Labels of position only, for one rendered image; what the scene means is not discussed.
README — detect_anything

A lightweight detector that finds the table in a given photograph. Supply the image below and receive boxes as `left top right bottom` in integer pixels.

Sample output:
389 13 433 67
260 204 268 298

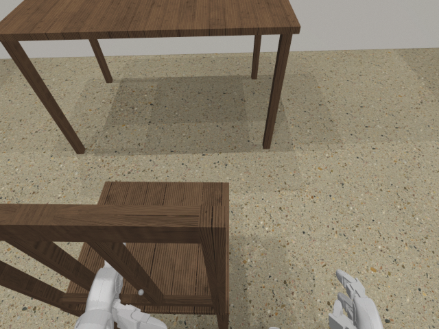
0 0 300 154

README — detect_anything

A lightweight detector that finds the left robot forearm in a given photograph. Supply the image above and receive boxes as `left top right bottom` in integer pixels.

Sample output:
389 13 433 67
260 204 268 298
74 309 114 329

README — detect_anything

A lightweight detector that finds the chair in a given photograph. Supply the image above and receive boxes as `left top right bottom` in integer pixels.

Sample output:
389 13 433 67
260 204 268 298
0 182 229 329

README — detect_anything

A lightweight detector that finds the robot right hand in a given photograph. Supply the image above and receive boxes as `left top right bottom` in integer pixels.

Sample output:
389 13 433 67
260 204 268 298
329 269 383 329

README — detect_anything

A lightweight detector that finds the robot left hand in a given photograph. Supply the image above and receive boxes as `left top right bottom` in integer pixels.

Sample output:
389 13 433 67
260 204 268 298
85 243 167 329

